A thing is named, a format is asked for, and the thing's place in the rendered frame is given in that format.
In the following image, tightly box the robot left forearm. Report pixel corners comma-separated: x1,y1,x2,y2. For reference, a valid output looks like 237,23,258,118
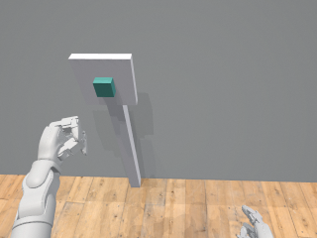
10,159,62,238

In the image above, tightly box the robot right hand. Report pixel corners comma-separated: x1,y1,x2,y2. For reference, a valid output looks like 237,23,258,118
237,205,274,238

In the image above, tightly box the robot left hand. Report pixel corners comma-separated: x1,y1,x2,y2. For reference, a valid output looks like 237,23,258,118
38,116,88,166

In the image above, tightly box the panel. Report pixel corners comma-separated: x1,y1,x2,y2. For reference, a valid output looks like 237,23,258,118
68,54,141,188

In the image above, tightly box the button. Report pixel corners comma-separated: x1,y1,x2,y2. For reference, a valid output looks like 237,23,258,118
93,77,116,97

